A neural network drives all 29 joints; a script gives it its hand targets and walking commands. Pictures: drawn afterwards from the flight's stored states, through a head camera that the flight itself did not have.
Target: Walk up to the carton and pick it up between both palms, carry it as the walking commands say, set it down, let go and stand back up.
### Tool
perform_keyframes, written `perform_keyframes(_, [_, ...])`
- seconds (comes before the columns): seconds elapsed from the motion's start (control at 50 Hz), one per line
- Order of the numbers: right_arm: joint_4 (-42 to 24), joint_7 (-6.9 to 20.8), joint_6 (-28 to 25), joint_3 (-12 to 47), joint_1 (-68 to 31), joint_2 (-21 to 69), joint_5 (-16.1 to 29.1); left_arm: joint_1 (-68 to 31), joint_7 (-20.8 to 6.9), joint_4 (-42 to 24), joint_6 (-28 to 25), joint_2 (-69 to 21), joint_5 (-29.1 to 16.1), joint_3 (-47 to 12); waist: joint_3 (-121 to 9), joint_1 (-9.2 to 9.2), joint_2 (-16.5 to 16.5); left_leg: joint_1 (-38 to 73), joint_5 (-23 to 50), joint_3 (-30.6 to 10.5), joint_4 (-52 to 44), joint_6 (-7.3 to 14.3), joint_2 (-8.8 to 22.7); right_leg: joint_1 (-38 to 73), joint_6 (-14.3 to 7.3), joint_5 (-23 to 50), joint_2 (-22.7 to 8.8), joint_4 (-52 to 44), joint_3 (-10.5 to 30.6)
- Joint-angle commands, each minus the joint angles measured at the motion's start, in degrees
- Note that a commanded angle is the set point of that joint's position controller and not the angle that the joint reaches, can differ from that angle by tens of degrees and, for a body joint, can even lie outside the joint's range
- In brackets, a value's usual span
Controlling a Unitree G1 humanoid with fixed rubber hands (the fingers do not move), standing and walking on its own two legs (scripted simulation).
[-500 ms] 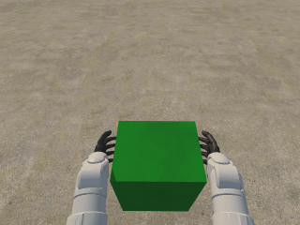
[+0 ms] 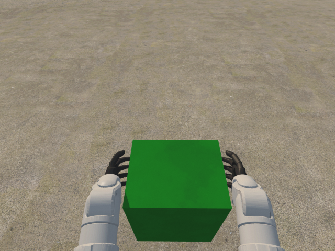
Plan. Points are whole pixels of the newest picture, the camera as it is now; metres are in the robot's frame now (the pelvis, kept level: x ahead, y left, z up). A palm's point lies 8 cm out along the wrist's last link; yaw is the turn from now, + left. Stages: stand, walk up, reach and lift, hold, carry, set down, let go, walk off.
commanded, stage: hold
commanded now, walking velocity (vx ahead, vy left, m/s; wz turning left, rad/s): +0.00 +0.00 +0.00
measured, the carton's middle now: (174, 194) +0.28 +0.00 -0.04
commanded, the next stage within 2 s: carry in 1.08 s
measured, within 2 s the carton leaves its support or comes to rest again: neither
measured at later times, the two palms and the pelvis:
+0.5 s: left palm (111, 178) +0.28 +0.15 +0.04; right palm (236, 179) +0.28 -0.15 +0.04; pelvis +0.00 +0.00 +0.00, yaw +0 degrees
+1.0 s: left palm (112, 181) +0.27 +0.15 +0.04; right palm (238, 182) +0.27 -0.15 +0.04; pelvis +0.00 +0.00 +0.00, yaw +0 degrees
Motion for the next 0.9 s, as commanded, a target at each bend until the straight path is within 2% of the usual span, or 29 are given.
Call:
perform_keyframes(0.0, [-3.7, 12.6, -2.2, 30.6, -28.1, 49.8, 14.4, -28.8, -13.2, -4.7, -2.9, -48.8, -14.5, -30.7, -13.4, 0.04, -0.3, 4.8, 5.1, -0.5, -1.9, 0.4, -4.8, -1.3, -0.6, 5.6, 4.3, -3.5, 0.6])
perform_keyframes(0.12, [-1.8, 12.8, -2.3, 29.6, -30.6, 50.6, 14.3, -31.6, -13.9, -2.9, -3.1, -49.3, -14.2, -29.7, -12.9, 0.02, -0.3, 4.0, 1.3, -0.3, -1.8, 0.6, -4.8, -2.3, -0.7, 1.6, 4.1, -3.5, 0.5])
perform_keyframes(0.24, [-0.4, 13.2, -2.3, 29.0, -31.9, 51.0, 14.2, -32.9, -14.2, -1.5, -3.1, -50.0, -13.9, -29.1, -12.8, -0.04, -0.1, 4.2, 0.4, -0.3, -1.9, 0.6, -4.7, -2.8, -0.8, 0.5, 4.1, -3.5, 0.4])
perform_keyframes(0.38, [-1.0, 13.6, -2.3, 29.5, -30.7, 50.6, 14.4, -31.3, -14.0, -1.8, -2.8, -50.8, -14.2, -29.8, -13.3, -0.01, 0.3, 5.5, 3.9, -0.6, -2.0, 0.3, -4.7, -2.2, -0.9, 3.4, 4.5, -3.4, 0.3])
perform_keyframes(0.62, [-5.8, 13.1, -2.2, 31.8, -25.8, 48.6, 15.0, -25.9, -12.6, -6.6, -2.4, -50.5, -15.5, -32.4, -14.9, -0.15, 0.6, 7.7, 12.2, -1.2, -2.0, -0.4, -4.5, -0.9, -0.7, 9.6, 4.8, -3.3, 0.6])
perform_keyframes(0.88, [-7.4, 12.4, -2.1, 32.5, -24.3, 48.0, 14.8, -24.2, -12.1, -8.4, -2.4, -48.3, -15.3, -32.4, -14.1, -0.23, 0.1, 6.2, 10.0, -1.0, -2.0, 0.0, -4.8, -0.9, -0.5, 9.6, 4.5, -3.4, 0.8])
